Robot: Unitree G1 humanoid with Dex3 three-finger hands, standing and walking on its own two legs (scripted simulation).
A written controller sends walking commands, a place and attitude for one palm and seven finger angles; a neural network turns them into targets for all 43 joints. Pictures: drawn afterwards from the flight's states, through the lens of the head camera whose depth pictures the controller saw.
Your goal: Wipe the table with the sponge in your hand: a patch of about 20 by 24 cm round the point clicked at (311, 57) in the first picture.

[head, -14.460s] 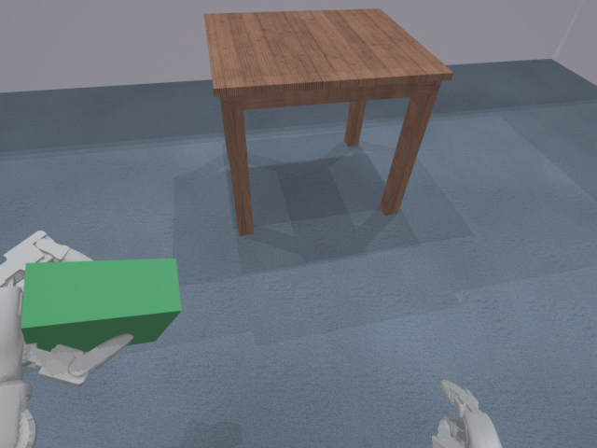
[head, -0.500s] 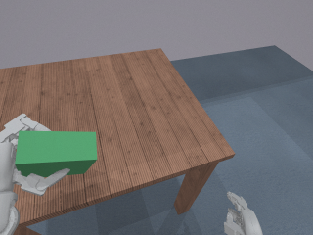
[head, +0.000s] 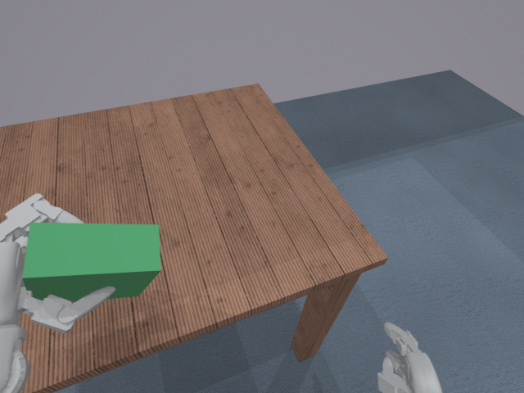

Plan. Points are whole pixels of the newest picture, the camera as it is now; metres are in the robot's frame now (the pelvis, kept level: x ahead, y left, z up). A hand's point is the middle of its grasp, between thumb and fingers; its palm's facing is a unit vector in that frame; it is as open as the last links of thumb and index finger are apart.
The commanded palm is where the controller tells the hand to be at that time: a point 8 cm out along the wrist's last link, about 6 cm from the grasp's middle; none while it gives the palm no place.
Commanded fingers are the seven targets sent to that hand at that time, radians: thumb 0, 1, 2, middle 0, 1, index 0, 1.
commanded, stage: look again from close up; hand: left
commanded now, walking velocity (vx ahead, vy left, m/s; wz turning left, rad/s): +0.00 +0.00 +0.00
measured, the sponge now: (113, 265) +0.23 +0.21 +0.13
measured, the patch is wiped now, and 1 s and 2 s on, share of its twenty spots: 0.00 0.00 0.00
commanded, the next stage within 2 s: turn the palm down, sponge in hand in 0.04 s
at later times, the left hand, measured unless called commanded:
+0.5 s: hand (88, 284) +0.20 +0.22 +0.13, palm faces +0.20 -0.74 -0.64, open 9.8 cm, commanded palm +0.17 +0.27 +0.18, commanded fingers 0.00 0.10 1.30 -1.20 -1.60 -1.20 -1.60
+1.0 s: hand (95, 256) +0.23 +0.22 +0.16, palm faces +0.27 -0.46 -0.84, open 9.8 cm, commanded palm +0.19 +0.25 +0.18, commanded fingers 0.00 0.10 1.30 -1.20 -1.60 -1.20 -1.60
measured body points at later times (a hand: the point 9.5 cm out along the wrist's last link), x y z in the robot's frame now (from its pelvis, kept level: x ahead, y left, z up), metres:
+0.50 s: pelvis +0.01 -0.02 -0.01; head +0.01 -0.04 +0.44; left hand +0.19 +0.26 +0.17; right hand +0.22 -0.25 -0.08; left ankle +0.03 +0.08 -0.74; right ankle +0.02 -0.09 -0.74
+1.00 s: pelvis +0.01 -0.05 -0.02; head +0.01 -0.09 +0.43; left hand +0.21 +0.24 +0.20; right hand +0.21 -0.28 -0.10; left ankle +0.03 +0.08 -0.74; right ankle +0.02 -0.09 -0.74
